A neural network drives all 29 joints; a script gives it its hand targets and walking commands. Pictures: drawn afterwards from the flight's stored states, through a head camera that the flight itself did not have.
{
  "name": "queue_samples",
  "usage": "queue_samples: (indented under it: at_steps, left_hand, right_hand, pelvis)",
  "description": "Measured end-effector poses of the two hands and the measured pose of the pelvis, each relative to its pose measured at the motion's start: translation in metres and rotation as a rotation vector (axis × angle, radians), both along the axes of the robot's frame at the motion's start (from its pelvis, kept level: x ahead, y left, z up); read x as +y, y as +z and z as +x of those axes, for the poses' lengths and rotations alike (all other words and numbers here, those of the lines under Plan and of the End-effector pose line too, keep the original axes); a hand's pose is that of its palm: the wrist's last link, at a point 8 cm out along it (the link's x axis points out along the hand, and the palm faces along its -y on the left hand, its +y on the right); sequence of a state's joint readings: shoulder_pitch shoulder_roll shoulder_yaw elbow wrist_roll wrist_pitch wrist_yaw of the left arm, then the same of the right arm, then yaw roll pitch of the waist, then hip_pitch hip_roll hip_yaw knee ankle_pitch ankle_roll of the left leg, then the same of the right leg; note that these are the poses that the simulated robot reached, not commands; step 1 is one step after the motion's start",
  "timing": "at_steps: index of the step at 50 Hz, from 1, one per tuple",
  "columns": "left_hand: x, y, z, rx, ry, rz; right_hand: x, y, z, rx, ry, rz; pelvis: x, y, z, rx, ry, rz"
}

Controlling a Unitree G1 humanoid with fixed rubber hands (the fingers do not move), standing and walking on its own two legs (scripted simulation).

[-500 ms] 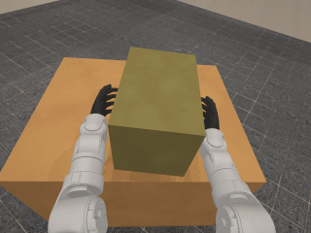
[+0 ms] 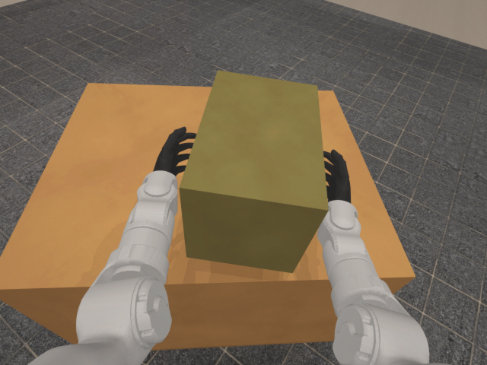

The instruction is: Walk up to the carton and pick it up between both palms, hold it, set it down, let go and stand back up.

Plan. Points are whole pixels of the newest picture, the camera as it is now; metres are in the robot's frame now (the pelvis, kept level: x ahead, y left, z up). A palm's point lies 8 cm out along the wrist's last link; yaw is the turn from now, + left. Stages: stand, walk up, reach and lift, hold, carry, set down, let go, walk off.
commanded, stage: set down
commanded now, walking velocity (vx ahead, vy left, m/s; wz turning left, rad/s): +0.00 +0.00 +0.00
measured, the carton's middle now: (254, 168) +0.46 -0.02 +0.04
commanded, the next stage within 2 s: none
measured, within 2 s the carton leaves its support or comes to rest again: rests again in 1.46 s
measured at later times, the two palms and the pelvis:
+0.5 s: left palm (168, 176) +0.43 +0.14 +0.04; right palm (324, 199) +0.39 -0.15 +0.03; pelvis +0.02 +0.00 +0.00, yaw +1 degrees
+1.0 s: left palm (162, 185) +0.43 +0.15 +0.01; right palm (313, 210) +0.38 -0.14 +0.01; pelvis +0.00 +0.01 -0.01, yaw +1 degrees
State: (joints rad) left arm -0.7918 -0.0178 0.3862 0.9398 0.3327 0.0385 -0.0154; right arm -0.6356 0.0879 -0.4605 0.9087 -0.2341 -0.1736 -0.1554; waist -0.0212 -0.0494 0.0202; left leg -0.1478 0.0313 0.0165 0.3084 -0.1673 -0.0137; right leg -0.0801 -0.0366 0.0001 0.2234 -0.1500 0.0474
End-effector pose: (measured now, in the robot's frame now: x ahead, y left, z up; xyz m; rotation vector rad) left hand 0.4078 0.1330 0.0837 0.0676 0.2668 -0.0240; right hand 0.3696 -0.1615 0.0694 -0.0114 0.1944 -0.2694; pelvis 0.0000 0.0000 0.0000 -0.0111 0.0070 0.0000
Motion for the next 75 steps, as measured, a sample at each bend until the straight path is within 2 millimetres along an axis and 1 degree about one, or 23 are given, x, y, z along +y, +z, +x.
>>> queue_samples:
  at_steps: [9, 13, 15, 21, 25, 29, 34, 40, 44, 56, 64, 75]
  left_hand:
    - [0.015, -0.036, 0.004, 0.051, 0.009, -0.006]
    - [0.018, -0.047, 0.007, 0.050, 0.010, -0.010]
    - [0.017, -0.050, 0.010, 0.047, 0.009, -0.003]
    - [0.011, -0.046, 0.022, 0.031, -0.017, 0.019]
    - [0.007, -0.044, 0.027, 0.043, -0.028, 0.014]
    - [0.007, -0.044, 0.030, 0.055, -0.041, 0.010]
    - [0.012, -0.049, 0.030, 0.072, -0.043, -0.007]
    - [0.021, -0.064, 0.027, 0.099, -0.038, -0.015]
    - [0.024, -0.070, 0.026, 0.090, -0.039, -0.018]
    - [0.017, -0.069, 0.032, 0.092, -0.045, -0.016]
    - [0.017, -0.069, 0.039, 0.095, -0.049, -0.028]
    - [0.023, -0.077, 0.047, 0.075, -0.054, -0.043]
  right_hand:
    - [0.014, -0.027, 0.008, 0.049, 0.013, -0.007]
    - [0.017, -0.033, 0.012, 0.047, 0.017, -0.023]
    - [0.016, -0.034, 0.015, 0.045, 0.015, -0.029]
    - [0.010, -0.033, 0.021, 0.030, -0.003, -0.019]
    - [0.007, -0.036, 0.020, 0.040, -0.024, 0.003]
    - [0.009, -0.041, 0.018, 0.050, -0.040, 0.018]
    - [0.014, -0.049, 0.015, 0.066, -0.050, 0.024]
    - [0.023, -0.060, 0.012, 0.094, -0.046, 0.010]
    - [0.026, -0.063, 0.012, 0.085, -0.045, 0.004]
    - [0.019, -0.063, 0.016, 0.085, -0.056, 0.019]
    - [0.020, -0.063, 0.020, 0.083, -0.065, 0.021]
    - [0.026, -0.068, 0.027, 0.078, -0.059, 0.006]
  pelvis:
    - [0.001, 0.000, 0.009, 0.042, 0.010, -0.003]
    - [0.001, -0.001, 0.014, 0.086, 0.015, -0.011]
    - [0.001, -0.002, 0.016, 0.104, 0.016, -0.015]
    - [0.000, -0.004, 0.020, 0.134, 0.018, -0.022]
    - [-0.001, -0.004, 0.019, 0.133, 0.017, -0.020]
    - [0.000, -0.004, 0.016, 0.147, 0.021, -0.017]
    - [0.003, -0.004, 0.011, 0.165, 0.020, -0.014]
    - [0.007, -0.005, 0.004, 0.199, 0.014, -0.015]
    - [0.008, -0.007, 0.002, 0.236, 0.016, -0.020]
    - [0.005, -0.010, -0.007, 0.276, 0.020, -0.025]
    - [0.004, -0.010, -0.006, 0.293, 0.019, -0.020]
    - [0.006, -0.011, 0.004, 0.297, 0.026, -0.025]
